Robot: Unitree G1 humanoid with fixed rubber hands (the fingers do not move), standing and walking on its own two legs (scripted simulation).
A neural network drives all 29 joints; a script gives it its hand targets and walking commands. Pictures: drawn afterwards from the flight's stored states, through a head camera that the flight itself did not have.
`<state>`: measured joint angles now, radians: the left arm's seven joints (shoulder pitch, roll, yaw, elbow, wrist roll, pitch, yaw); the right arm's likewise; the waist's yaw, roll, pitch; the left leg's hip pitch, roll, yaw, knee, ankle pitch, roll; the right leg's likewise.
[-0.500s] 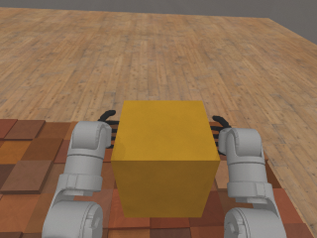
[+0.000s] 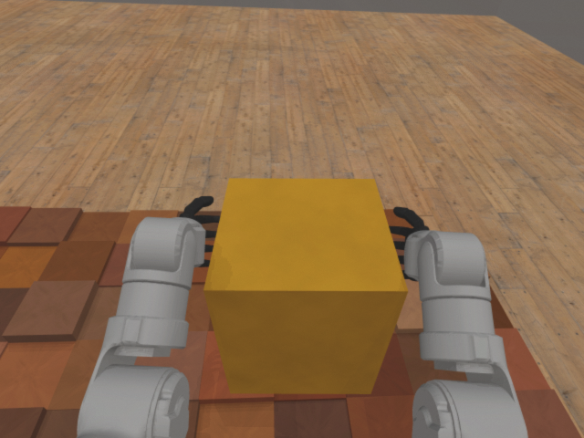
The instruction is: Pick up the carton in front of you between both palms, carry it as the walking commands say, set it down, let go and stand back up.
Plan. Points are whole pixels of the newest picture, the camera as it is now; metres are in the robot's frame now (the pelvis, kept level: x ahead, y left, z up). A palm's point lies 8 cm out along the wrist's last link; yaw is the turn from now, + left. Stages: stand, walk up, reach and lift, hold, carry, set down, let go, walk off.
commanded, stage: carry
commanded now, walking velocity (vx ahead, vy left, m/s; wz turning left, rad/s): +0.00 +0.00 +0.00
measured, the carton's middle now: (301, 288) +0.34 +0.00 +0.05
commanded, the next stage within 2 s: none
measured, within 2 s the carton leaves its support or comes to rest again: neither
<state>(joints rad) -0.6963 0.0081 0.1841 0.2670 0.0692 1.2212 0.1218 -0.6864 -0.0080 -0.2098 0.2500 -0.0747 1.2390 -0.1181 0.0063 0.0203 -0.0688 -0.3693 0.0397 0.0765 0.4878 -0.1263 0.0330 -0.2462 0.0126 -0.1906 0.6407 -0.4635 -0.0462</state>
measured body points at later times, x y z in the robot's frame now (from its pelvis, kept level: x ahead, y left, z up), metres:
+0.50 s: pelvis -0.02 -0.01 +0.00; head -0.03 -0.01 +0.45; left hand +0.34 +0.14 +0.12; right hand +0.34 -0.16 +0.12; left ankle +0.08 +0.10 -0.74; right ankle -0.03 -0.07 -0.72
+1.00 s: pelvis -0.02 -0.01 -0.01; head -0.03 -0.01 +0.44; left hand +0.34 +0.14 +0.11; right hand +0.34 -0.17 +0.11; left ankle +0.08 +0.10 -0.74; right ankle -0.03 -0.07 -0.72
